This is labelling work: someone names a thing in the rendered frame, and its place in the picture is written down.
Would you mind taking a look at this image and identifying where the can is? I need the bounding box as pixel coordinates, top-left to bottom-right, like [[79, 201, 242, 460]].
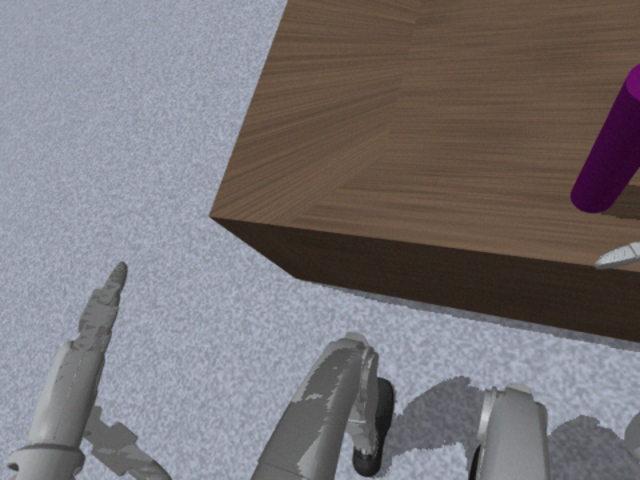
[[570, 64, 640, 213]]

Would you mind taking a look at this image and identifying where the left robot arm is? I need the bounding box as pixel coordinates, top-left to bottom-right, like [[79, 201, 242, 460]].
[[6, 444, 85, 480]]

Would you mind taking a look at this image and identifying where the right robot hand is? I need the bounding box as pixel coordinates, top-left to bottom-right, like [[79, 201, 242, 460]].
[[595, 242, 640, 269]]

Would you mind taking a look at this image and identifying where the left robot hand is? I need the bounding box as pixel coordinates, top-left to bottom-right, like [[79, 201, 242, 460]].
[[27, 261, 172, 480]]

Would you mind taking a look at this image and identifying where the left robot foot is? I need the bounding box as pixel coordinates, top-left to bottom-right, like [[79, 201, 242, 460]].
[[353, 377, 394, 477]]

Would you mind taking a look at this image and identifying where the right robot arm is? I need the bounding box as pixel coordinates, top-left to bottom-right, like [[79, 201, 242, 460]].
[[624, 411, 640, 463]]

